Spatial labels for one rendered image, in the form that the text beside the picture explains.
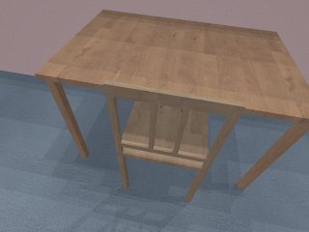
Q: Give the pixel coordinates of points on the chair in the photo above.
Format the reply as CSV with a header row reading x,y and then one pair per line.
x,y
168,127

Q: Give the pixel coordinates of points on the table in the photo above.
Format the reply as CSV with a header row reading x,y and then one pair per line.
x,y
207,59

